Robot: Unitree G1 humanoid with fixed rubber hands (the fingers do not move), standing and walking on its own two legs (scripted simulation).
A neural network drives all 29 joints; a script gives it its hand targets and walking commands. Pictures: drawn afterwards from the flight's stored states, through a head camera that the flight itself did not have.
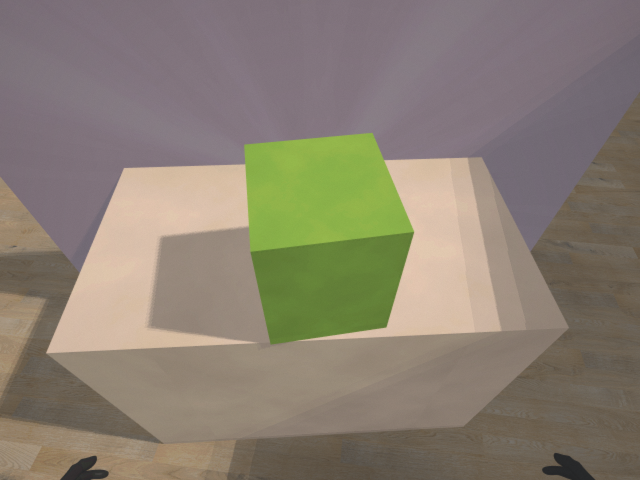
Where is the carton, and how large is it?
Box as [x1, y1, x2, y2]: [244, 133, 413, 344]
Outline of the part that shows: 372,133 244,145 250,251 271,344 386,326 413,234 413,230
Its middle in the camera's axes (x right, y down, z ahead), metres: +0.00 +0.00 +0.62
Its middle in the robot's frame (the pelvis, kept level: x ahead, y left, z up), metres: +0.48 +0.00 -0.01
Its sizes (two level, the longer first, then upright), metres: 0.210 0.200 0.250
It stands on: a pedestal, 0.63 m high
